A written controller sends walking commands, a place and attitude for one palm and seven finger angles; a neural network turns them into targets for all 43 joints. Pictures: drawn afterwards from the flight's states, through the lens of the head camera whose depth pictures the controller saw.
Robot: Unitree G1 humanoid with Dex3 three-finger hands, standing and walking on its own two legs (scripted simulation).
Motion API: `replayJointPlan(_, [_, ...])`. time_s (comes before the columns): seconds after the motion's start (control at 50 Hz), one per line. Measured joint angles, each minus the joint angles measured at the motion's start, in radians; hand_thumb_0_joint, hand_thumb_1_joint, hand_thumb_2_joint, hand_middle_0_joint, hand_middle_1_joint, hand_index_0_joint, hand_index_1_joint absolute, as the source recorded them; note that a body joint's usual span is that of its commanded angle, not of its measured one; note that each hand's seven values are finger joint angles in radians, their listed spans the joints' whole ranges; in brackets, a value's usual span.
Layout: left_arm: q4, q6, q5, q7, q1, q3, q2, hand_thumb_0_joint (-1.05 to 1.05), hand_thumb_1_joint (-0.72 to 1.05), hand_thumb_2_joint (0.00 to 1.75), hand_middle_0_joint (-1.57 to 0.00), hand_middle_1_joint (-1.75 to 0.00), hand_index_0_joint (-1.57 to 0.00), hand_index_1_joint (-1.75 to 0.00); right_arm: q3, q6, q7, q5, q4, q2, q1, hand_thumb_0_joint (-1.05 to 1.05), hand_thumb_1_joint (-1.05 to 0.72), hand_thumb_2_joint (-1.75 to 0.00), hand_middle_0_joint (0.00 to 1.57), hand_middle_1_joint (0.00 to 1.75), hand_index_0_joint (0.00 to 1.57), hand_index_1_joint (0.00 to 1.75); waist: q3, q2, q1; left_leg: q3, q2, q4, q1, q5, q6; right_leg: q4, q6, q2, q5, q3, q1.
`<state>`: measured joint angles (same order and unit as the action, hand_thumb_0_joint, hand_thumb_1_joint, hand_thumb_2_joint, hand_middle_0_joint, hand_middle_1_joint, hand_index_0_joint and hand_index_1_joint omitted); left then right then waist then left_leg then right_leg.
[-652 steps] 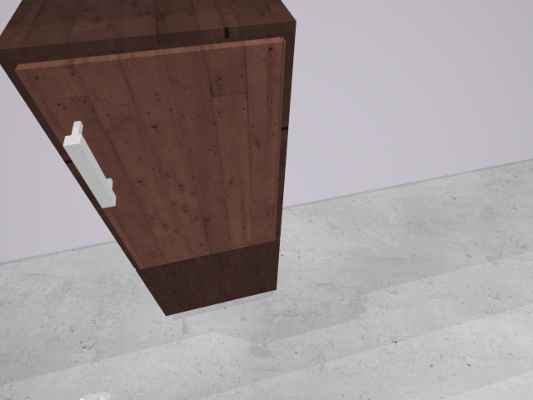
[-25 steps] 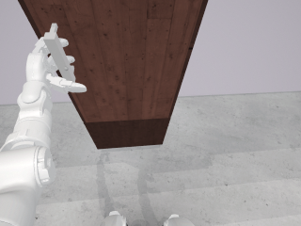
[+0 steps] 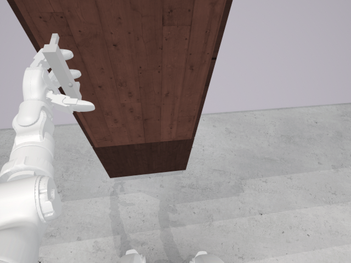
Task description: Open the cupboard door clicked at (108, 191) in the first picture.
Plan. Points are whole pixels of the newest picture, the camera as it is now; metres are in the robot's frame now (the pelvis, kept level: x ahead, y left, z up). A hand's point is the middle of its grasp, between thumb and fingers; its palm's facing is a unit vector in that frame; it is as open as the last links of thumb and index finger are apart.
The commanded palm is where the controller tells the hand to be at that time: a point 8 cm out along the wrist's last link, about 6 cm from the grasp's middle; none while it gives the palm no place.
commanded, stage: close the thumb around the handle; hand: left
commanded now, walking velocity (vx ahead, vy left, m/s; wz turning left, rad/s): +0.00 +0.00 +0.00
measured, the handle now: (66, 71) +0.53 +0.23 +0.10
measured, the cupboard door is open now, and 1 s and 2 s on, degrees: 0 5 41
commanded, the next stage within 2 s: pull the door open along its arc in 0.60 s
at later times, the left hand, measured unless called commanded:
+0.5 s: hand (72, 85) +0.48 +0.20 +0.11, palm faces +0.06 -1.00 -0.01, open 6.0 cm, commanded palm +0.46 +0.25 +0.11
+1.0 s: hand (74, 95) +0.45 +0.19 +0.11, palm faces +0.07 -1.00 +0.00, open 6.0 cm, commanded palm +0.40 +0.24 +0.11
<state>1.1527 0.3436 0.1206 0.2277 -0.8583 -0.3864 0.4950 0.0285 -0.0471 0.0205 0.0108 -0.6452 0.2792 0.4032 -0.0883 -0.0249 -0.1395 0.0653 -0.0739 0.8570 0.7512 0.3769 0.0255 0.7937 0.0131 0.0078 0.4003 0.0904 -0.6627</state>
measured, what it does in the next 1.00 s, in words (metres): stands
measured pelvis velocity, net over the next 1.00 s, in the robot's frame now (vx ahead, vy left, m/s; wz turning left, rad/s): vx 0.00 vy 0.00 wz -0.02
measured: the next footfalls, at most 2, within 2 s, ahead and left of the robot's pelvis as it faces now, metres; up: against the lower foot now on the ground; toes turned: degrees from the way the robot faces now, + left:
none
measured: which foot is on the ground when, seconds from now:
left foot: down 0.00-1.00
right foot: down 0.00-1.00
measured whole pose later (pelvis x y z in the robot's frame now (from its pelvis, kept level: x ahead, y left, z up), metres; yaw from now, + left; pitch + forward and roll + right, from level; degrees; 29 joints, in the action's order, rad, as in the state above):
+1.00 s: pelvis +0.00 +0.00 +0.01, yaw -1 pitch +13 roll -2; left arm 0.91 0.32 0.17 0.18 -0.64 -0.35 0.39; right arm 0.01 -0.07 0.01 0.02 -0.62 0.27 0.41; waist -0.11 -0.04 -0.11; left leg 0.09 -0.07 0.82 0.68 0.38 0.03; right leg 0.77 0.01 0.01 0.39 0.06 -0.61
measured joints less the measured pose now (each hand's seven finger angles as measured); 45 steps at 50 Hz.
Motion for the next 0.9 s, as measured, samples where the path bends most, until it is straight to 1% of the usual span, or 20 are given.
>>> replayJointPlan(0.08, [-0.02,0.003,0.004,-0.005,0.014,0.005,-0.011,-0.01,-0.36,0.36,-0.31,-1.21,-0.31,-1.22,-0.003,-0.004,-0.002,0.0,0.001,-0.002,0.001,0.01,-0.9,-0.9,0.2,0.3,0.2,0.3,-0.003,-0.001,0.006,0.004,0.001,-0.003,-0.008,0.001,0.001,-0.002,-0.002,-0.001,0.0,-0.004,0.006])
replayJointPlan(0.16, [-0.024,-0.002,0.004,-0.011,0.019,0.019,-0.024,-0.01,-0.2,0.43,-0.32,-1.23,-0.32,-1.24,-0.003,-0.008,-0.004,0.001,0.0,-0.005,-0.001,0.01,-0.9,-0.9,0.2,0.3,0.2,0.3,-0.006,-0.003,0.011,0.005,0.004,-0.004,-0.014,0.002,0.003,-0.003,-0.004,-0.003,0.001,-0.005,0.012])
replayJointPlan(0.24, [-0.017,-0.005,-0.001,-0.024,0.011,0.023,-0.036,0.0,0.0,0.51,-0.34,-1.25,-0.33,-1.26,-0.002,-0.007,-0.004,0.0,-0.002,-0.007,-0.01,0.01,-0.9,-0.9,0.2,0.3,0.2,0.3,-0.004,-0.004,0.012,0.004,0.006,-0.003,-0.014,0.002,0.004,-0.001,-0.005,-0.005,0.002,-0.004,0.013])
replayJointPlan(0.34, [-0.01,0.002,-0.013,-0.033,0.006,0.01,-0.03,0.0,0.26,0.63,-0.36,-1.28,-0.35,-1.28,0.001,-0.002,-0.004,-0.003,0.002,-0.009,-0.018,0.01,-0.9,-0.89,0.2,0.3,0.2,0.3,-0.004,-0.002,0.006,0.006,0.005,0.0,-0.008,0.001,0.005,0.004,-0.006,-0.005,0.001,-0.007,0.005])
replayJointPlan(0.4, [-0.007,0.01,-0.01,-0.029,0.003,0.014,-0.028,0.0,0.43,0.7,-0.37,-1.3,-0.36,-1.3,0.0,0.0,-0.004,-0.002,0.001,-0.009,-0.017,0.01,-0.9,-0.89,0.2,0.3,0.2,0.3,-0.001,-0.002,0.007,0.007,0.005,0.002,-0.008,0.002,0.005,0.006,-0.006,-0.005,0.001,-0.008,0.004])
replayJointPlan(0.46, [-0.001,0.005,-0.008,-0.026,-0.002,0.012,-0.026,0.01,0.59,0.77,-0.38,-1.31,-0.37,-1.32,0.001,-0.002,-0.004,-0.001,-0.001,-0.007,-0.013,0.01,-0.9,-0.89,0.2,0.3,0.2,0.3,-0.003,-0.002,0.007,0.006,0.005,0.002,-0.006,0.001,0.005,0.006,-0.006,-0.005,0.001,-0.007,0.003])
replayJointPlan(0.5, [0.0,0.004,-0.01,-0.019,-0.002,0.014,-0.025,0.01,0.67,0.8,-0.39,-1.32,-0.38,-1.33,0.001,-0.003,-0.003,-0.002,-0.002,-0.006,-0.011,0.01,-0.9,-0.89,0.2,0.3,0.2,0.3,-0.001,-0.003,0.007,0.005,0.005,0.002,-0.006,0.001,0.005,0.006,-0.005,-0.005,0.001,-0.007,0.003])
replayJointPlan(0.54, [-0.005,0.004,-0.01,-0.016,0.001,0.016,-0.03,0.01,0.7,0.82,-0.39,-1.33,-0.38,-1.33,0.0,-0.004,-0.002,-0.002,-0.003,-0.005,-0.008,0.01,-0.9,-0.89,0.2,0.3,0.2,0.3,-0.003,-0.003,0.007,0.005,0.005,0.001,-0.006,0.0,0.005,0.005,-0.005,-0.004,0.0,-0.007,0.003])
replayJointPlan(0.68, [-0.001,0.003,-0.016,-0.014,0.006,-0.008,-0.019,0.01,0.7,0.82,-0.37,-1.34,-0.38,-1.35,0.001,-0.006,0.002,-0.001,0.004,-0.003,-0.006,0.01,-0.9,-0.89,0.2,0.3,0.2,0.3,-0.002,0.0,-0.003,0.009,0.001,-0.003,-0.01,-0.003,0.004,0.002,-0.004,-0.001,-0.004,-0.011,0.004])
replayJointPlan(0.74, [0.0,0.003,-0.01,-0.014,0.008,-0.007,-0.014,0.01,0.7,0.82,-0.37,-1.35,-0.38,-1.35,0.001,-0.007,0.004,0.0,0.008,-0.002,-0.004,0.01,-0.9,-0.89,0.2,0.3,0.2,0.3,-0.001,0.0,-0.007,0.009,0.0,-0.004,-0.011,-0.004,0.003,0.001,-0.003,0.001,-0.006,-0.012,0.004])
replayJointPlan(0.82, [-0.024,-0.003,0.003,-0.03,0.018,0.008,-0.028,0.01,0.7,0.82,-0.36,-1.35,-0.37,-1.35,-0.005,-0.005,-0.001,-0.001,0.006,-0.003,0.003,0.01,-0.9,-0.9,0.2,0.3,0.2,0.3,-0.002,0.001,0.001,0.009,0.0,-0.006,-0.012,-0.006,0.003,-0.001,-0.003,0.001,-0.008,-0.012,0.005])
replayJointPlan(0.9, [-0.09,-0.007,0.014,-0.04,0.078,0.015,-0.055,0.01,0.7,0.8,-0.35,-1.35,-0.36,-1.35,-0.012,-0.011,-0.008,0.001,0.009,-0.003,0.01,0.01,-0.9,-0.9,0.2,0.3,0.2,0.3,-0.011,-0.003,0.012,0.016,0.0,-0.014,-0.028,-0.004,0.003,-0.008,-0.003,0.002,-0.008,-0.02,0.017])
